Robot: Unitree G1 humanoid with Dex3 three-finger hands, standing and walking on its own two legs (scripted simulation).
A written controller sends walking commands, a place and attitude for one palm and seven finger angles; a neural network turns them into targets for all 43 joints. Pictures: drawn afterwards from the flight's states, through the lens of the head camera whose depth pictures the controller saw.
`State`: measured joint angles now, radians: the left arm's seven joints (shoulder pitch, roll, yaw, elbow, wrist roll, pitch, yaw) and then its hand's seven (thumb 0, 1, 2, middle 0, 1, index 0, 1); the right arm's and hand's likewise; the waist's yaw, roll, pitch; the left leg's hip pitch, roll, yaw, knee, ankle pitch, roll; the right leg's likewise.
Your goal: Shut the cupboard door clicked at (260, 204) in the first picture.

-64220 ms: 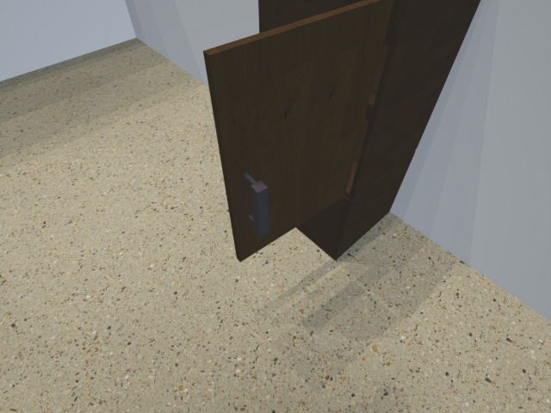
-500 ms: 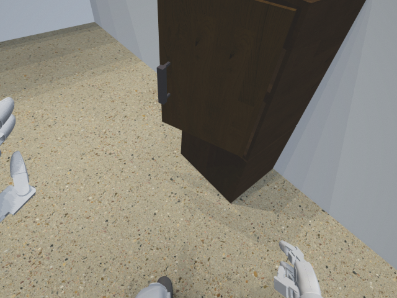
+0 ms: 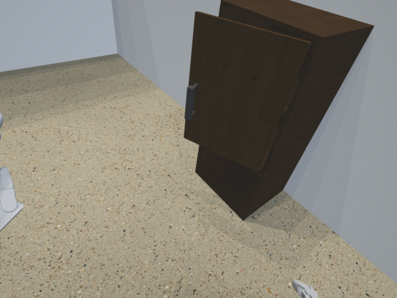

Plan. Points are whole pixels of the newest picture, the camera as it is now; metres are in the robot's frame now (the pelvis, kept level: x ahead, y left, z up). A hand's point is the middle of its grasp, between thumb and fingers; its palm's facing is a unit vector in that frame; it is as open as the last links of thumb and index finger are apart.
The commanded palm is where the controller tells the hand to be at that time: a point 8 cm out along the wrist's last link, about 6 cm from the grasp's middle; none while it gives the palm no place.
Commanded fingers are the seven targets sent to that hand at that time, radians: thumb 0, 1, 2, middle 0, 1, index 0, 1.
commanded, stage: stop stepping back and stand still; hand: left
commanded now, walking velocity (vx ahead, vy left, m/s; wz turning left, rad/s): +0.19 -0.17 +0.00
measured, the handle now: (192, 101) +0.93 +0.11 -0.08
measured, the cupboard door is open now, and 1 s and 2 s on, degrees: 21 21 21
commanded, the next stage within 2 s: let the arm hang, fingers relaxed in 1.12 s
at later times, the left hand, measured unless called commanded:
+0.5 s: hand out of the picture +0.14 +0.31 +0.18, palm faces +0.50 -0.76 -0.41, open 7.4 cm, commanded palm +0.08 +0.33 +0.19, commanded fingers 0.00 0.90 0.90 -0.20 -0.30 -0.20 -0.30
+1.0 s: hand (7, 194) +0.19 +0.32 +0.16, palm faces +0.40 -0.77 -0.50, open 7.4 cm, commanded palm +0.13 +0.36 +0.19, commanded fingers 0.00 0.90 0.90 -0.20 -0.30 -0.20 -0.30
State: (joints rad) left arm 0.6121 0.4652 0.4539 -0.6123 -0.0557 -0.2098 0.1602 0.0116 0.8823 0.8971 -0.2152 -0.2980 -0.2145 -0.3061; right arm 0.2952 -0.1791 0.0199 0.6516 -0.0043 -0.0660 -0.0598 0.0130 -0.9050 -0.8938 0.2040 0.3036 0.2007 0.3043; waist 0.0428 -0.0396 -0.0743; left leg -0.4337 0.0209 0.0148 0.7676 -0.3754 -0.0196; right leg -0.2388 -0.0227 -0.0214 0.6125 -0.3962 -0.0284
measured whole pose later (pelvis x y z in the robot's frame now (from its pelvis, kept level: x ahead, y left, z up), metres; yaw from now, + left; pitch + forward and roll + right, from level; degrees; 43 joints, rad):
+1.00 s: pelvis -0.01 +0.06 +0.01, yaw +0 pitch +1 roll +0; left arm 0.58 0.42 0.41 -0.47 -0.05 -0.16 0.16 0.01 0.88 0.90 -0.21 -0.30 -0.21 -0.31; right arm 0.20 -0.18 0.02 0.64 0.02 -0.04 -0.06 0.01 -0.91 -0.89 0.20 0.30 0.20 0.30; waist -0.01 0.01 0.01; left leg -0.30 0.07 0.11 0.54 -0.26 -0.01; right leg -0.19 0.00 -0.05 0.51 -0.34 -0.01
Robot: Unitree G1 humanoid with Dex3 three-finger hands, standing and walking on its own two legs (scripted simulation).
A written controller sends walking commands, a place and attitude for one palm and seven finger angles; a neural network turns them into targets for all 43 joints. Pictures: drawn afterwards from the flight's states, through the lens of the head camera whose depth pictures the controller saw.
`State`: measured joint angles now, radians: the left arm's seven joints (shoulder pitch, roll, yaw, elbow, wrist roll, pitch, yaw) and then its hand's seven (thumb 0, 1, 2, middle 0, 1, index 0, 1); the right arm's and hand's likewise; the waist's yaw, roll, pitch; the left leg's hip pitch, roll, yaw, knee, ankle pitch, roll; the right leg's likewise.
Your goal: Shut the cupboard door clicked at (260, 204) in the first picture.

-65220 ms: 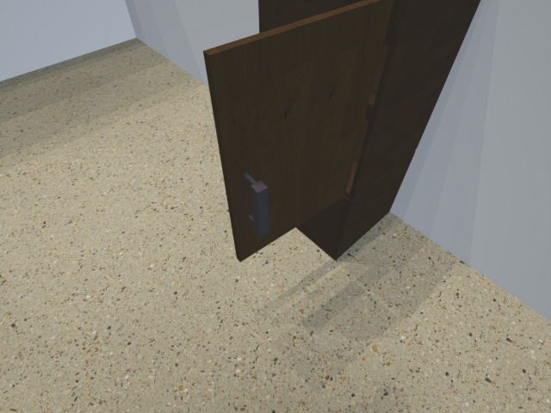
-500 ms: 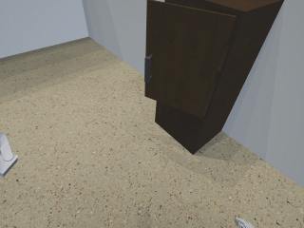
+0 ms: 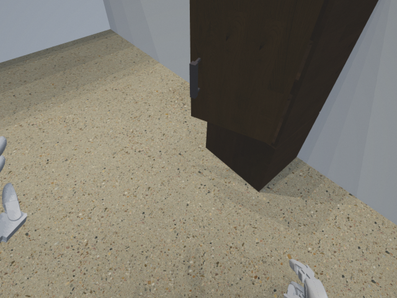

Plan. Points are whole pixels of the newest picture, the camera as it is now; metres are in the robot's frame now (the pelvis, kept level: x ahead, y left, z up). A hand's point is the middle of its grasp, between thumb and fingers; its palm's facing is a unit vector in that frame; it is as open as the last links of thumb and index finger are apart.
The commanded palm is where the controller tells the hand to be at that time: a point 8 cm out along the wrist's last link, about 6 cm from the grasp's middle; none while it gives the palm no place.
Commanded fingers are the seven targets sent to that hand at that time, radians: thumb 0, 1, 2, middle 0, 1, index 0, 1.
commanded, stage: stop stepping back and stand still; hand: left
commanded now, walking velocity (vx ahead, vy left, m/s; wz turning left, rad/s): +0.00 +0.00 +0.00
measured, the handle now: (196, 78) +0.94 +0.05 -0.09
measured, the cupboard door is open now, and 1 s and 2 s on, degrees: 21 21 21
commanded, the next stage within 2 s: let the arm hang, fingers relaxed in 0.12 s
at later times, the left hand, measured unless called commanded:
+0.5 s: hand out of the picture +0.05 +0.20 -0.16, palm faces -0.04 -0.98 -0.18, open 7.4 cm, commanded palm none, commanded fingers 0.00 0.90 0.90 -0.20 -0.30 -0.20 -0.30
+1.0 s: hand out of the picture -0.08 +0.20 -0.17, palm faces +0.02 -0.98 -0.19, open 7.4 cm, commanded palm none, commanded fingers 0.00 0.90 0.90 -0.20 -0.30 -0.20 -0.30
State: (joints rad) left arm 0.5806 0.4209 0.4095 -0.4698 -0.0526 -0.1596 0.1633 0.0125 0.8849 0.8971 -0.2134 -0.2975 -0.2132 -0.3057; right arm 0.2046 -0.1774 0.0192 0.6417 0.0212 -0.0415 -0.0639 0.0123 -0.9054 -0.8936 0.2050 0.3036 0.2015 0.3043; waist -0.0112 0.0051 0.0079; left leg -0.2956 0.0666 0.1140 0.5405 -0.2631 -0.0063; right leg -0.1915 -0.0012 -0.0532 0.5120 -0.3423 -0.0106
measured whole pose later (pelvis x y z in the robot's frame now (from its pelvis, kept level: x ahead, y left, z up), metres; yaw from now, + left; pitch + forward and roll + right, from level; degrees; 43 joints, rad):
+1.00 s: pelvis -0.04 +0.03 +0.01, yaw +0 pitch -1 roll +0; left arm 0.35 0.14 0.00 1.16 0.02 0.01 0.03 0.00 0.91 0.90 -0.20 -0.29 -0.20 -0.30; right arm 0.32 -0.14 -0.01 1.12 -0.01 0.02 -0.02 0.00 -0.91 -0.89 0.20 0.30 0.20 0.30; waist -0.01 0.02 0.03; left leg -0.25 0.01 0.14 0.41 -0.15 0.05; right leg -0.16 -0.05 -0.04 0.42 -0.24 0.03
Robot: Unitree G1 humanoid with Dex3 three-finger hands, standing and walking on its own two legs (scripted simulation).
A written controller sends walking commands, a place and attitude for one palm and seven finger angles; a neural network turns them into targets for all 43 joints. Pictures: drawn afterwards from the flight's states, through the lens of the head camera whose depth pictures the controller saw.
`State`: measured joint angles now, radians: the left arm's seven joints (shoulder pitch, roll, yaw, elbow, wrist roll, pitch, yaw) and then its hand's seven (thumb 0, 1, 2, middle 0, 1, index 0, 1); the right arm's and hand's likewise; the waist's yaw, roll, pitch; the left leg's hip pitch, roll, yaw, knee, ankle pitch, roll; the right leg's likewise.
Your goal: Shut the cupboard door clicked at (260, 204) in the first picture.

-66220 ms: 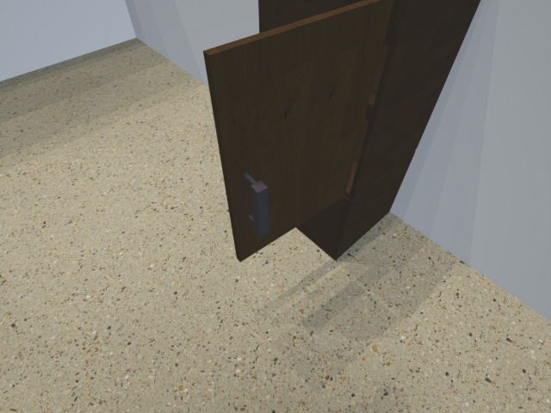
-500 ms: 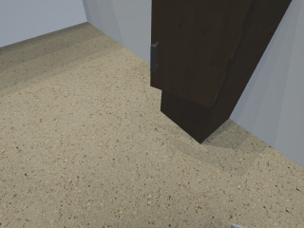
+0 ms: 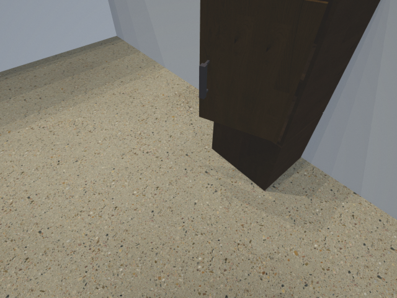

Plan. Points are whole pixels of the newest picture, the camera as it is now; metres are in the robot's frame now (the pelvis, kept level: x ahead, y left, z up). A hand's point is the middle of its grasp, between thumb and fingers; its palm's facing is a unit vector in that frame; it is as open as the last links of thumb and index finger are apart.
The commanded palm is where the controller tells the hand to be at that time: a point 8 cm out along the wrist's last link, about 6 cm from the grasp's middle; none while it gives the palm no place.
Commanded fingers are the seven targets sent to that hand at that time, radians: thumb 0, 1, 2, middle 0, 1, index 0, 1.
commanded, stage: let the arm hang, fingers relaxed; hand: left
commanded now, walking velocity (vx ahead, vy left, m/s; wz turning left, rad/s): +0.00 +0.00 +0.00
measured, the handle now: (205, 79) +0.98 +0.02 -0.10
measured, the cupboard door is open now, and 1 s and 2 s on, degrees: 21 21 21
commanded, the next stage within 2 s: look to check the result in 0.32 s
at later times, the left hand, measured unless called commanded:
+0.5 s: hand out of the picture +0.00 +0.18 -0.17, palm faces +0.00 -0.98 -0.20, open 7.4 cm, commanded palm none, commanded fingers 0.00 0.90 0.90 -0.20 -0.30 -0.20 -0.30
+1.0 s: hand out of the picture +0.07 +0.20 -0.16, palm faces -0.01 -0.96 -0.27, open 7.4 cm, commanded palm none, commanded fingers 0.00 0.90 0.90 -0.20 -0.30 -0.20 -0.30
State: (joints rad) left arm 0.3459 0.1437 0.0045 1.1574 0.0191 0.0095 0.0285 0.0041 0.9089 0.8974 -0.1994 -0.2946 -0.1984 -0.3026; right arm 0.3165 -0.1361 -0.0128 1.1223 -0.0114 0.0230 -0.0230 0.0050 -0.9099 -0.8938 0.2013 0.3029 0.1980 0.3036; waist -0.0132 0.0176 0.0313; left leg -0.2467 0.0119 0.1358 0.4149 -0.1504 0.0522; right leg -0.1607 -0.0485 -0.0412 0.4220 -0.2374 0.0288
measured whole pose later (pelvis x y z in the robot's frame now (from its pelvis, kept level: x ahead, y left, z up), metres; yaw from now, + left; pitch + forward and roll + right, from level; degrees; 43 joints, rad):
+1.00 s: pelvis +0.03 -0.01 +0.00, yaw +0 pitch -1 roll +0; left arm 0.17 0.25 0.01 1.13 0.02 -0.01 0.01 0.00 0.90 0.90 -0.20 -0.29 -0.20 -0.30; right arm 0.16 -0.26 -0.02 1.11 -0.01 0.00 -0.01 0.00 -0.91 -0.89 0.20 0.30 0.20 0.30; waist -0.01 0.01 0.05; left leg -0.18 0.01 0.13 0.35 -0.16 0.03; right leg -0.08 -0.04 -0.05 0.34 -0.24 0.02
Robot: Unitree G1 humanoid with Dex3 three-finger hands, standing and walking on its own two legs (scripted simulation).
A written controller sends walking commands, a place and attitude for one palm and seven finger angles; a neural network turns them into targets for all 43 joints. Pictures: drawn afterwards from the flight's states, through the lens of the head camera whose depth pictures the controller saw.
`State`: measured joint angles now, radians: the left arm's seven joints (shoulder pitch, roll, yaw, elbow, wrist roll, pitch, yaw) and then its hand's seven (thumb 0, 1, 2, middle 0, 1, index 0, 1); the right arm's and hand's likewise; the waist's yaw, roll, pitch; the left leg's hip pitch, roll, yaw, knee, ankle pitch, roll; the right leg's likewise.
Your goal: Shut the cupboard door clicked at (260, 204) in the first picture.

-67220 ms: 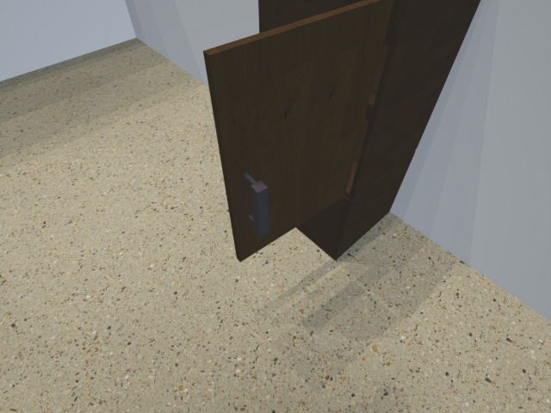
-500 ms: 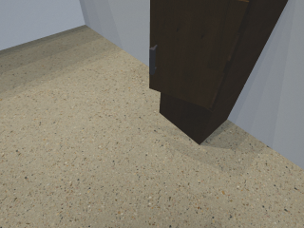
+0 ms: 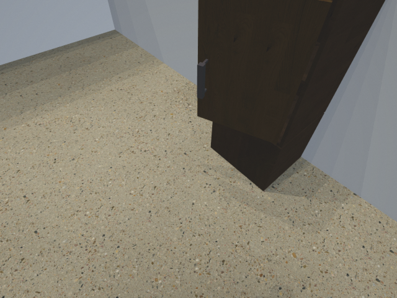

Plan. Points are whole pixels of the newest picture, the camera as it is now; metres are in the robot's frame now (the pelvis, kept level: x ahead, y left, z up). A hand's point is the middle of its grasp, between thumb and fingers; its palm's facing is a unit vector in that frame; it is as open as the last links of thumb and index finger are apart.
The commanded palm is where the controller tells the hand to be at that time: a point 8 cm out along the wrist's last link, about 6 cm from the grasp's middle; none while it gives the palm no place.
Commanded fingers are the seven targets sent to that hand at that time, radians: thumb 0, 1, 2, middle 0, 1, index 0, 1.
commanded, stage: walk to a spot facing it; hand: left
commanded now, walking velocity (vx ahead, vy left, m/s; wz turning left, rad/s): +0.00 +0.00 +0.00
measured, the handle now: (203, 79) +0.95 +0.02 -0.11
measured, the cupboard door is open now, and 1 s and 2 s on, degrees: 21 21 21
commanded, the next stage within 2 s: turn to face it in 1.34 s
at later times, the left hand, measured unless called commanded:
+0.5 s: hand out of the picture +0.01 +0.22 -0.20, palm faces +0.21 -0.95 -0.23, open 7.4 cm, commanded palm none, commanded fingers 0.00 0.90 0.90 -0.20 -0.30 -0.20 -0.30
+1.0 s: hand out of the picture -0.03 +0.16 -0.16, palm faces +0.53 -0.80 -0.27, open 7.4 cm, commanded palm none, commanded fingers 0.00 0.90 0.90 -0.20 -0.30 -0.20 -0.30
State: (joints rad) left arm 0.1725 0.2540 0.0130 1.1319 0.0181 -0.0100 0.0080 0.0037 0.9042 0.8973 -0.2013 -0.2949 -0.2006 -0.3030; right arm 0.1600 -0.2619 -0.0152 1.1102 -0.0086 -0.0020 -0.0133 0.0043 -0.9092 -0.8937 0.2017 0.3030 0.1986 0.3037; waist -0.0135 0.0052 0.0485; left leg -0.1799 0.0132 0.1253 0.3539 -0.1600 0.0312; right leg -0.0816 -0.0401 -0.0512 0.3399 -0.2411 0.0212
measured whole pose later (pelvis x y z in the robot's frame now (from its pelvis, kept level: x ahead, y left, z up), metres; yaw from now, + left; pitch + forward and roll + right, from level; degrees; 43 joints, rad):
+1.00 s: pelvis +0.04 -0.02 +0.00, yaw +34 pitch +1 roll +2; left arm 0.28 0.18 0.05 0.95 0.03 -0.03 0.01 0.00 0.90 0.90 -0.20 -0.29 -0.20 -0.30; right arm 0.20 -0.27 -0.10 0.92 -0.03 0.07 0.04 0.01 -0.91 -0.89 0.20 0.30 0.19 0.30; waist -0.04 0.03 0.07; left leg -0.60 0.02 0.01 1.11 -0.30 -0.04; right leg -0.11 -0.09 -0.16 0.41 -0.31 0.00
